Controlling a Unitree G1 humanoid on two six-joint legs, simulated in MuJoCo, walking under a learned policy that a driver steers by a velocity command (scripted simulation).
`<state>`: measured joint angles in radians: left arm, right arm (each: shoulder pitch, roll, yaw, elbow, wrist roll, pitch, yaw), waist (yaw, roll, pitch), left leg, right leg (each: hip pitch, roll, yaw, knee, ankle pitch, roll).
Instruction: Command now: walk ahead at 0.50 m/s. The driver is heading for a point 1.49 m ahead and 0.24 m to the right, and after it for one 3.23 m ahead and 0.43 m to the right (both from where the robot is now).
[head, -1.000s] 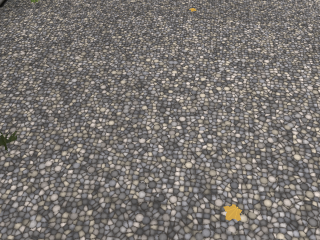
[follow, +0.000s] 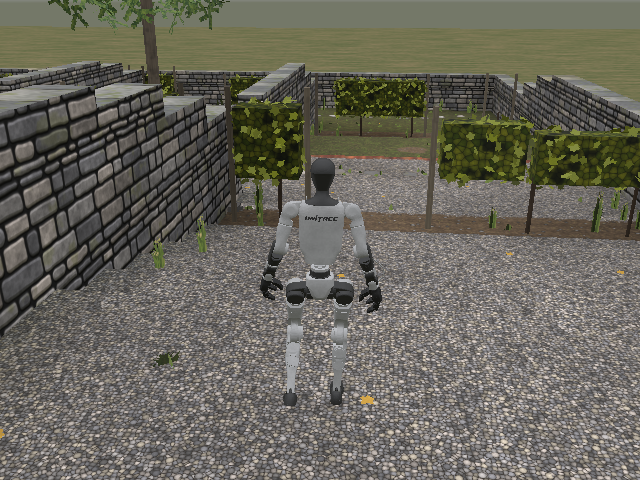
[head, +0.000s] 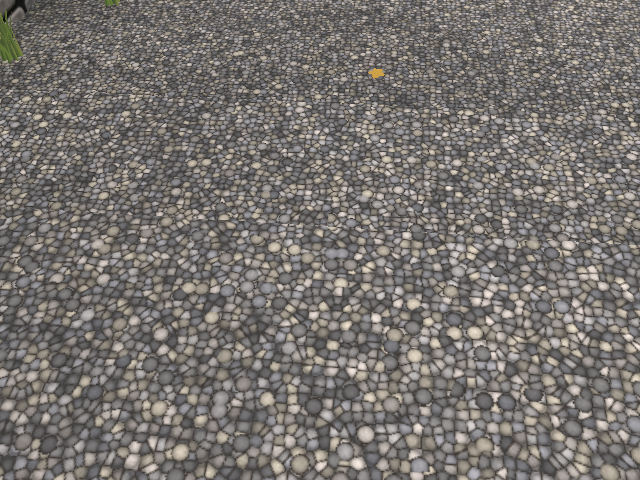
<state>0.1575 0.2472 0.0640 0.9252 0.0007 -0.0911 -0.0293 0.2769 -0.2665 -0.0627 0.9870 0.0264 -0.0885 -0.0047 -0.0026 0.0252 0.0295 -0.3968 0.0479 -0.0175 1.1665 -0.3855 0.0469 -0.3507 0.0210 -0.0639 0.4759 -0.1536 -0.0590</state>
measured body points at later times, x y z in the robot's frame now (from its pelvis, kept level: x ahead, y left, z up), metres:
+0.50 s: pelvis +0.29 +0.06 -0.01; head +0.32 +0.07 +0.44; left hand +0.29 +0.33 -0.16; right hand +0.45 -0.20 -0.12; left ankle +0.38 +0.15 -0.74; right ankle +0.12 -0.08 -0.65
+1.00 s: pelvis +0.44 +0.04 +0.00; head +0.46 +0.03 +0.45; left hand +0.56 +0.30 -0.13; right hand +0.50 -0.21 -0.15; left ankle +0.38 +0.15 -0.74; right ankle +0.50 -0.07 -0.74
